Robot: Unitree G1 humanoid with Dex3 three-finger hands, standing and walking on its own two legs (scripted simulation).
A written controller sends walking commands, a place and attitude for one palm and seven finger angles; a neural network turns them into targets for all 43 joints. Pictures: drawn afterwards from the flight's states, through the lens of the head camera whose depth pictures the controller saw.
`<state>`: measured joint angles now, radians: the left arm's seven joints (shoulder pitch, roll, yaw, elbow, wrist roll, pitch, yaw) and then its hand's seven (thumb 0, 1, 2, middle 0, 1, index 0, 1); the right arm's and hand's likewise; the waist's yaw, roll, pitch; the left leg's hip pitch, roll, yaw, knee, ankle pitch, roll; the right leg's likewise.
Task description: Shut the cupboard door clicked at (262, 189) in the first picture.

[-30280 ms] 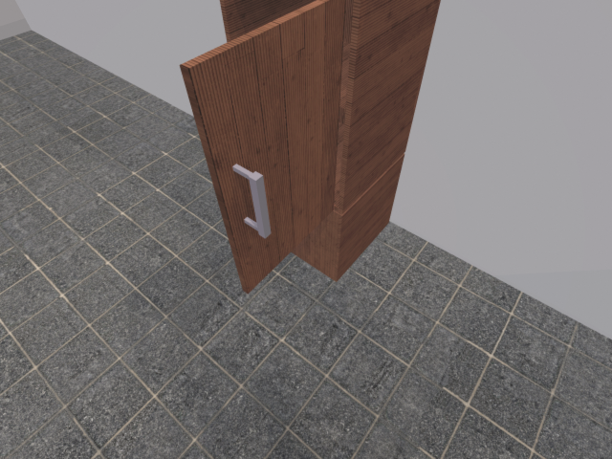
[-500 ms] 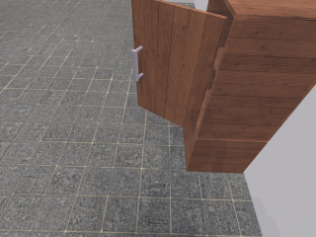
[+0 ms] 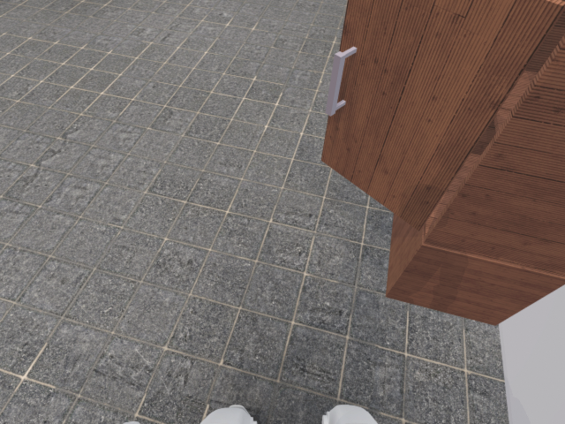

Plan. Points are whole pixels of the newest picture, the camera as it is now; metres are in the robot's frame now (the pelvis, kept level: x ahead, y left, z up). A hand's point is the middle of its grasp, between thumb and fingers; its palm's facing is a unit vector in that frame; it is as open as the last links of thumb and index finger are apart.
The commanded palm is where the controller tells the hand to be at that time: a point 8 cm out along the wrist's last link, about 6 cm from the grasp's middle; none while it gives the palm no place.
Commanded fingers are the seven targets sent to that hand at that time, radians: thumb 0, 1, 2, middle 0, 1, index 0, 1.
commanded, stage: walk to a spot facing it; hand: left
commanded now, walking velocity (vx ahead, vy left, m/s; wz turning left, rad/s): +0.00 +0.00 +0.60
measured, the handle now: (340, 82) +0.84 -0.12 -0.01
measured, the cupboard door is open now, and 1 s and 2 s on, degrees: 59 59 59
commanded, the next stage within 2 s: none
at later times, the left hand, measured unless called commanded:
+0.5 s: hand out of the picture -0.01 +0.15 -0.15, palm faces +0.34 -0.90 -0.28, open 7.4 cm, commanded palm none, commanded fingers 0.00 0.90 0.90 -0.20 -0.30 -0.20 -0.30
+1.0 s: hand out of the picture -0.02 +0.13 -0.14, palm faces +0.61 -0.73 -0.31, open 7.4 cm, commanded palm none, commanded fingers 0.00 0.90 0.90 -0.20 -0.30 -0.20 -0.30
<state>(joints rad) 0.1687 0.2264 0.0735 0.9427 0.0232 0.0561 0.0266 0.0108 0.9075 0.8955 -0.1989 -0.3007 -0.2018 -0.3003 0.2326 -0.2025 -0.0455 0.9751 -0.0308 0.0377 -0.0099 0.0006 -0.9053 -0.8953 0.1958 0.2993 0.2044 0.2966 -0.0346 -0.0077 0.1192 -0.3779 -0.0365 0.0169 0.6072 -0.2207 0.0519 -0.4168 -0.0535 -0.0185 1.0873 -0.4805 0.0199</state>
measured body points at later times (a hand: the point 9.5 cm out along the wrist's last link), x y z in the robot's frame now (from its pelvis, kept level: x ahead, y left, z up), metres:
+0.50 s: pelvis +0.01 -0.06 +0.01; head +0.08 -0.04 +0.45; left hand -0.03 +0.19 -0.13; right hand +0.19 -0.28 -0.13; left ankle -0.02 +0.07 -0.69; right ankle +0.01 -0.18 -0.72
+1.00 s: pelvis +0.04 -0.09 +0.00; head +0.08 -0.08 +0.45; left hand -0.06 +0.17 -0.12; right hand +0.27 -0.24 -0.14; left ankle -0.06 +0.01 -0.65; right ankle +0.12 -0.18 -0.72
